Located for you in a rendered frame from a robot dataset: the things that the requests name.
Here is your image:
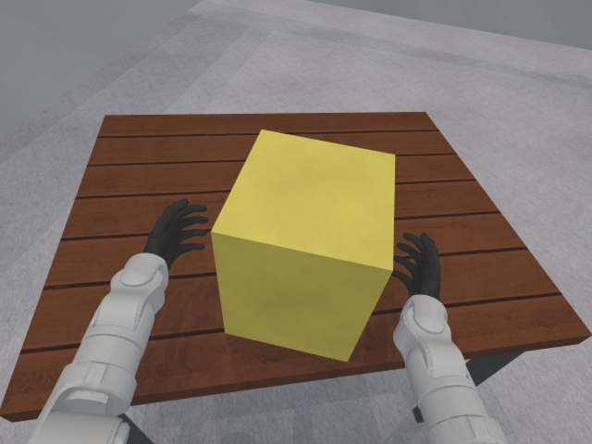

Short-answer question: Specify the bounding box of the right robot hand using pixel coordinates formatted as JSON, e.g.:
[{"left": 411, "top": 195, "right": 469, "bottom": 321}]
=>
[{"left": 391, "top": 232, "right": 441, "bottom": 300}]

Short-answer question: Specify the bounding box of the left robot hand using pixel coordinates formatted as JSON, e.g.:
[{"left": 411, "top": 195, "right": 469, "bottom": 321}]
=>
[{"left": 142, "top": 199, "right": 209, "bottom": 270}]

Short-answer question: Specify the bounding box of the table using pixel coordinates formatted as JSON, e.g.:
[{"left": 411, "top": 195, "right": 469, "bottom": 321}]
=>
[{"left": 0, "top": 112, "right": 592, "bottom": 444}]

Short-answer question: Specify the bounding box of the robot left forearm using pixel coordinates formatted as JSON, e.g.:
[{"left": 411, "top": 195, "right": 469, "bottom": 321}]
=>
[{"left": 23, "top": 253, "right": 168, "bottom": 444}]

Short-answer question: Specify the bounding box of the carton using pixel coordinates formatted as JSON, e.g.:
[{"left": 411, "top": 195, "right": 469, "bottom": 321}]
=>
[{"left": 211, "top": 129, "right": 395, "bottom": 362}]

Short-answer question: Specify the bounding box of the left robot upper arm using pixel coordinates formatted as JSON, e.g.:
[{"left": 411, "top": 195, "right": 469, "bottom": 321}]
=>
[{"left": 31, "top": 410, "right": 130, "bottom": 444}]

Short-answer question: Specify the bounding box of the robot right forearm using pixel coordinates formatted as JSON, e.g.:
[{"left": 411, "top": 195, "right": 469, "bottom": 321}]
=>
[{"left": 393, "top": 294, "right": 509, "bottom": 444}]

